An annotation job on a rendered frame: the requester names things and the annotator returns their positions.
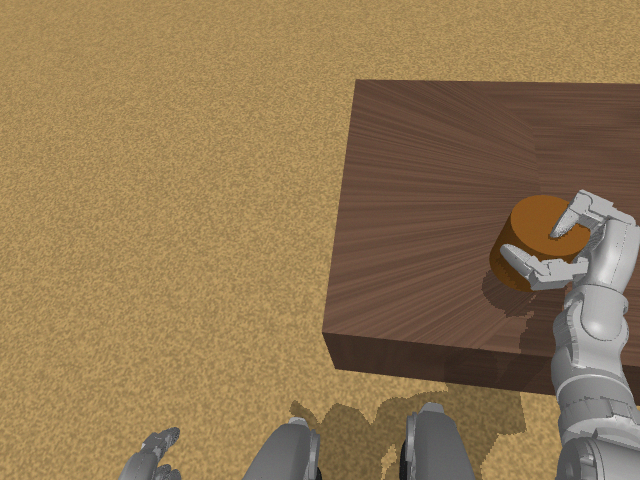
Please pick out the right robot arm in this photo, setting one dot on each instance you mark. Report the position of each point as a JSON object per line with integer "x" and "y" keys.
{"x": 599, "y": 424}

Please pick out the right robot hand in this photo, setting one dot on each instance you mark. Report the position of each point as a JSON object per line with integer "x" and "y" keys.
{"x": 608, "y": 259}

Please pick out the can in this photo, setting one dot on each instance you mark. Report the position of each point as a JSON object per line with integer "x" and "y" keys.
{"x": 528, "y": 227}

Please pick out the left robot hand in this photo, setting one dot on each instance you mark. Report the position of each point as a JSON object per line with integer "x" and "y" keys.
{"x": 143, "y": 465}

